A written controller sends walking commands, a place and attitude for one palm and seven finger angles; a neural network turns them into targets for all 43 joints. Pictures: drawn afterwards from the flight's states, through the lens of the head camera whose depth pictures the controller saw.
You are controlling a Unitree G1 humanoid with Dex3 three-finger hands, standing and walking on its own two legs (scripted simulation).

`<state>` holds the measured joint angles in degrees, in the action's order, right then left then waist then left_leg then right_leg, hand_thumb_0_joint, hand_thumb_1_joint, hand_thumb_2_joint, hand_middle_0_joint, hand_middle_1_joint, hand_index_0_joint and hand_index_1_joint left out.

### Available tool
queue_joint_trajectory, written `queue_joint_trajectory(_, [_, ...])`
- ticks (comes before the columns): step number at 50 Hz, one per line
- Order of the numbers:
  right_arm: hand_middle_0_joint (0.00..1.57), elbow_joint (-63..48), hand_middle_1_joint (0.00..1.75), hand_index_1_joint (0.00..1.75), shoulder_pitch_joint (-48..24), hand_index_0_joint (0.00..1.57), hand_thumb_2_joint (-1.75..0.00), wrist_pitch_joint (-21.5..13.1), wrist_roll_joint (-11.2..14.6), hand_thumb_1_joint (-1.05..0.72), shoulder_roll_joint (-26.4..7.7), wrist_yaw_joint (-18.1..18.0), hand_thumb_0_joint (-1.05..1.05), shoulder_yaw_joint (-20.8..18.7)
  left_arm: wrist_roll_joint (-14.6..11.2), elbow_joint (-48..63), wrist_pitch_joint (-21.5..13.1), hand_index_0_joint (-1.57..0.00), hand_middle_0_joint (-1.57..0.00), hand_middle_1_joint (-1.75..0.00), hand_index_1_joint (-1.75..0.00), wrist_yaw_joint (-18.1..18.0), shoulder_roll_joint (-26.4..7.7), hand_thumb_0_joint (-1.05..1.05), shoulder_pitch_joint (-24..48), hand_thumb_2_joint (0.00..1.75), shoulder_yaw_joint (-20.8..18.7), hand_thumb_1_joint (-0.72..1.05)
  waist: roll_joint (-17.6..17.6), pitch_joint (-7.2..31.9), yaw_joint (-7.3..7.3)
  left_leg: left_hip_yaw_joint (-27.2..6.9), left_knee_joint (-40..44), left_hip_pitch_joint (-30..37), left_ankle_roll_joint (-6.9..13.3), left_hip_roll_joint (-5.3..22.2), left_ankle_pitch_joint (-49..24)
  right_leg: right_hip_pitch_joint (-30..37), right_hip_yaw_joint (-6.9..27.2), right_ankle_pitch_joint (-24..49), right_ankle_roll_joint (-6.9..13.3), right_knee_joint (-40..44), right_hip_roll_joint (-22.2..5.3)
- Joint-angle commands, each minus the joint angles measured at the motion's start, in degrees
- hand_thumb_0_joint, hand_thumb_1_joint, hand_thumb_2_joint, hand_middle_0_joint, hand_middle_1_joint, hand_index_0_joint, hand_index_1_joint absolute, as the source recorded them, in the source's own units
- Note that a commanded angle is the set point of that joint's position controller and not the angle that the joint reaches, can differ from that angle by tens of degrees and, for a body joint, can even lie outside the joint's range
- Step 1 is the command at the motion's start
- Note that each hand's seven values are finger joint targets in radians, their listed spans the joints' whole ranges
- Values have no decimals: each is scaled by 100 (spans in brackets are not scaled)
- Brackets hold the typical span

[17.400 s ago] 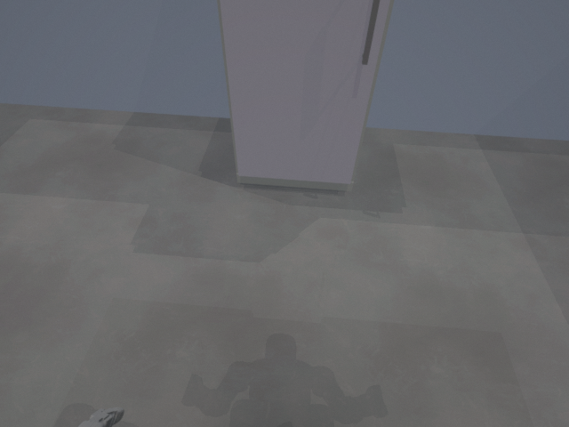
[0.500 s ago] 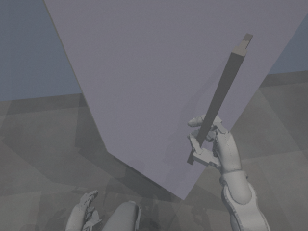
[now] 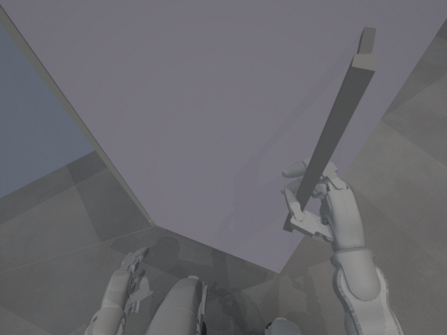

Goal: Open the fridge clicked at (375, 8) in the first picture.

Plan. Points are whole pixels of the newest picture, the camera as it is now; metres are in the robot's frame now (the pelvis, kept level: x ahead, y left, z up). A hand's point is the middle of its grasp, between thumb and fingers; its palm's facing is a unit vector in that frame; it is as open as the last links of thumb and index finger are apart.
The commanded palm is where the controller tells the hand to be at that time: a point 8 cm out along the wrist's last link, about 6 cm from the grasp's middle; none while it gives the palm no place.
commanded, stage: walk backward, drawing the door open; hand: right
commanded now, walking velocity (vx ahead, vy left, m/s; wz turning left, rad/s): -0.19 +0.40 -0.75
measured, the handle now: (313, 166) +0.34 -0.10 +0.13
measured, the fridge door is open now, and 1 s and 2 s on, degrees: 57 68 65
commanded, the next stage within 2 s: stop walking and hold the door back in 0.24 s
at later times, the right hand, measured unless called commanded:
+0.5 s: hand (239, 268) +0.20 +0.00 +0.09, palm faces +0.41 +0.90 -0.15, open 5.5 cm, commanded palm +0.19 -0.07 +0.09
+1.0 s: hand (251, 254) +0.22 -0.01 +0.09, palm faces +0.57 +0.78 -0.26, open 5.3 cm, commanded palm +0.20 -0.07 +0.09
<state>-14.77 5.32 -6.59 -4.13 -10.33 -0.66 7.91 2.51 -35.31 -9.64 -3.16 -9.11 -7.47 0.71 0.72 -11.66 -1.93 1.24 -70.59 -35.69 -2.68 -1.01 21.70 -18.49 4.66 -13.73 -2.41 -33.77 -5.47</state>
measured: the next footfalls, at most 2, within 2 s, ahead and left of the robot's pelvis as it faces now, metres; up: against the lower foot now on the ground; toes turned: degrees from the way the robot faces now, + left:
left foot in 0.16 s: +0.08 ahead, +0.27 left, +0.00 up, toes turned -8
right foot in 0.40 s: -0.02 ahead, +0.08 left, +0.00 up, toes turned -28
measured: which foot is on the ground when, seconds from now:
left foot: up 0.00-0.14, down 0.16-0.38, up 0.40-0.56, down 0.58-1.00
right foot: down 0.00-0.16, up 0.18-0.38, down 0.40-0.58, up 0.60-1.00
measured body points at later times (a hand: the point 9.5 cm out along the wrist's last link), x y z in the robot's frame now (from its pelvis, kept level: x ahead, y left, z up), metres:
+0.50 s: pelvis -0.04 +0.23 -0.02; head +0.01 +0.21 +0.42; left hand +0.22 +0.36 -0.12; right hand +0.17 -0.05 +0.10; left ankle +0.04 +0.32 -0.70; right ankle -0.05 +0.10 -0.73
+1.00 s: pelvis -0.08 +0.33 +0.01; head -0.02 +0.35 +0.45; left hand +0.13 +0.55 -0.13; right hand +0.19 -0.05 +0.11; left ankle +0.07 +0.36 -0.73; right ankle -0.17 +0.19 -0.66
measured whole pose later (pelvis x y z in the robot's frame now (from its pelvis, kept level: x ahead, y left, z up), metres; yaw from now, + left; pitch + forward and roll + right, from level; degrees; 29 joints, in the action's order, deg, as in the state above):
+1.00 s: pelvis -0.08 +0.33 +0.01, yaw -28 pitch -1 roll -6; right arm 50.8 -37.4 -7.4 2.7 -16.2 -3.5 -9.0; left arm -1.4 -42.7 -2.9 -4.8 -20.4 -14.1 -2.8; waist -0.2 -6.9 -3.3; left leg 2.2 -27.8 -22.9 1.4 7.6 7.4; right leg -23.6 -3.3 -23.3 -1.3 -54.6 0.7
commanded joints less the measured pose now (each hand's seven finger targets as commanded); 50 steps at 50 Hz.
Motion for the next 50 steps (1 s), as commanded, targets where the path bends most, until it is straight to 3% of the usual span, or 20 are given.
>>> queue_joint_trajectory(1, [45, -1724, 140, 140, -720, 45, -90, -410, 146, -90, 145, -112, 0, -206, -183, 795, -244, -20, -20, -30, -30, 12, -912, 0, 345, 90, -437, 90, 1356, 1958, 134, -84, 1979, 1996, 33, 160, -653, -255, 481, -604, 488, 1670, -777])
queue_joint_trajectory(5, [45, -1749, 140, 140, -650, 45, -90, -339, 123, -90, -240, -265, 0, -566, -342, 847, -100, -20, -20, -30, -30, -82, -781, 0, 394, 90, -374, 90, 1331, 2161, 115, 749, 3931, 3370, -62, -350, -384, -754, 301, -2033, 380, 1482, -310])
queue_joint_trajectory(7, [45, -2073, 140, 140, -849, 45, -90, -381, 121, -90, -477, -303, 0, -685, -363, 749, -104, -20, -20, -30, -30, -110, -373, 0, 420, 90, -305, 90, -234, 2222, 109, 181, 5354, 2739, 255, 470, 119, -479, -679, -1823, 58, -547, 498])
queue_joint_trajectory(8, [45, -2250, 140, 140, -910, 45, -90, -357, 72, -90, -824, -351, 0, -1037, -335, 707, -95, -20, -20, -30, -30, -140, -167, 0, 478, 90, -271, 90, -1571, 2158, 181, -983, 5799, 2121, 884, 1617, 282, -939, -1060, -2047, -96, -2882, 823])
queue_joint_trajectory(10, [45, -1899, 140, 140, -798, 45, -90, -379, 51, -90, -916, -403, 0, -1345, -99, 495, -215, -20, -20, -30, -30, -221, -111, 0, 563, 90, -217, 90, -1071, 2003, 301, -1187, 5449, 1938, 1561, 2374, -1386, -1392, -572, -2270, 70, -4549, 493])
queue_joint_trajectory(11, [45, -1533, 140, 140, -389, 45, -90, -322, 137, -90, -915, -294, 0, -1350, -242, 439, -179, -20, -20, -30, -30, -267, -329, 0, 458, 90, -406, 90, -1599, 1976, 208, -1020, 5095, 2205, 1620, 2168, -2000, -1482, -617, -2278, 34, -4771, 365])
queue_joint_trajectory(14, [45, -1686, 140, 140, -719, 45, -90, -507, 226, -90, -486, -182, 0, -1094, -205, 619, -119, -20, -20, -30, -30, -329, -195, 0, 566, 90, -229, 90, -1562, 1802, 72, 542, 4297, 2508, 1316, 1633, -3497, -788, -899, -2040, 41, -2974, 99])
queue_joint_trajectory(17, [45, -1673, 140, 140, -546, 45, -90, -522, 377, -90, -323, -142, 0, -935, -191, 642, -149, -20, -20, -30, -30, -354, -371, 0, 199, 90, -256, 90, -581, 1815, -207, 832, 2802, 1698, 910, 1143, -2694, 538, -965, -367, 73, 205, 186])
queue_joint_trajectory(18, [45, -1023, 140, 140, -710, 45, -90, -476, 415, -90, -341, -169, 0, -913, -142, 578, -114, -20, -20, -30, -30, -405, -530, 0, 18, 90, -298, 90, -9, 2026, -239, 647, 2050, 715, 604, 1033, -1326, 1659, -578, 678, 237, 868, -290])
queue_joint_trajectory(20, [45, -1091, 140, 140, -1377, 45, -90, -478, 373, -90, 25, -290, 0, -385, -175, 773, -5, -20, -20, -30, -30, -345, -833, 0, -12, 90, -277, 90, 1626, 2497, 33, -122, 653, -468, -61, 539, 1338, 2626, 2768, 3562, 1497, 1276, -2501])
queue_joint_trajectory(21, [45, -1139, 140, 140, -1818, 45, -90, -460, 408, -90, -17, -353, 0, -407, -229, 822, 30, -20, -20, -30, -30, -271, -872, 0, 151, 90, -266, 90, 1260, 2476, 106, -461, 455, -237, -55, 552, 926, 2203, 2247, 3128, 1725, 1262, -2505])
queue_joint_trajectory(25, [45, -118, 140, 140, -3714, 45, -90, -175, 488, -90, -1080, -631, 0, -1299, -301, 553, 156, -20, -20, -30, -30, -366, -955, 0, 189, 90, -216, 90, 1712, 2251, 108, 17, 1845, 1743, -71, 570, 97, 198, 169, 857, 1223, 927, -1056])
queue_joint_trajectory(27, [45, 964, 140, 140, -3704, 45, -90, -45, 516, -90, -1097, -651, 0, -1419, -379, 645, 310, -20, -20, -30, -30, -360, -896, 0, 77, 90, -166, 90, 691, 2302, 352, 384, 3209, 3120, -76, 308, -171, -771, -564, -1541, 740, 21, -386])
queue_joint_trajectory(28, [45, 1252, 140, 140, -3998, 45, -90, 23, 530, -90, -1313, -621, 0, -1468, -426, 671, 420, -20, -20, -30, -30, -331, -791, 0, 52, 90, -167, 90, -996, 2076, 408, -775, 4407, 2992, 162, 960, 766, -1283, -1020, -2189, 407, -1709, 374])
queue_joint_trajectory(29, [45, 1475, 140, 140, -4083, 45, -90, 85, 600, -90, -1687, -614, 0, -1723, -373, 832, 469, -20, -20, -30, -30, -315, -757, 0, 353, 90, -180, 90, -3242, 1720, 530, -3459, 6040, 2087, 524, 2282, 2092, -1778, -483, -2333, 195, -3612, 946])
queue_joint_trajectory(30, [45, 1954, 140, 140, -3954, 45, -90, 180, 610, -90, -1847, -662, 0, -1853, -284, 764, 495, -20, -20, -30, -30, -315, -905, 0, 492, 90, -170, 90, -2688, 1382, 502, -4110, 6609, 1502, 464, 2665, 2950, -1762, 307, -1593, 198, -4178, 817])
queue_joint_trajectory(33, [45, 2624, 140, 140, -4570, 45, -90, -49, 626, -90, -1782, -450, 0, -1729, -216, 283, 601, -20, -20, -30, -30, -277, -754, 0, 303, 90, -103, 90, -860, 1573, 179, -2948, 5958, 1852, 262, 2121, 2937, -1995, 176, -359, -31, -4587, 705])
queue_joint_trajectory(38, [45, 3957, 140, 140, -5325, 45, -90, -480, 699, -90, -2512, -499, 0, -2411, -300, 22, 561, -20, -20, -30, -30, -193, -1020, 0, 87, 90, -200, 90, -1140, 2526, 197, -1391, 5010, 3794, 135, 1882, -496, -2110, -140, -383, -73, -3681, 677])
queue_joint_trajectory(45, [45, 4916, 140, 140, -6826, 45, -90, -613, 712, -90, -2582, -440, 0, -2253, -411, -9, 469, -20, -20, -30, -30, -162, -1268, 0, -361, 90, -379, 90, -1463, 2380, 168, -1721, 5881, 2970, 469, 2049, 2066, -1540, -533, -724, 15, -2885, 598])
queue_joint_trajectory(50, [45, 4945, 140, 140, -7505, 45, -90, -718, 704, -90, -2288, -462, 0, -2002, -436, -60, 265, -20, -20, -30, -30, -272, -1274, 0, -692, 90, -354, 90, -1721, 2865, 178, -1152, 5929, 2460, 736, 1762, 1606, 345, -1324, -1354, 254, -586, 694])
